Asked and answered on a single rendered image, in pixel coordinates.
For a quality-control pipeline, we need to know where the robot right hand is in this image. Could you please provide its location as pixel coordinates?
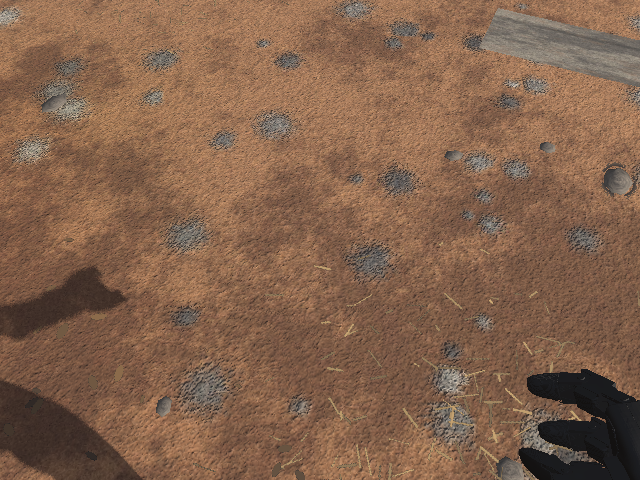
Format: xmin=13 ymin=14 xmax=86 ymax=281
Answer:
xmin=519 ymin=369 xmax=640 ymax=480

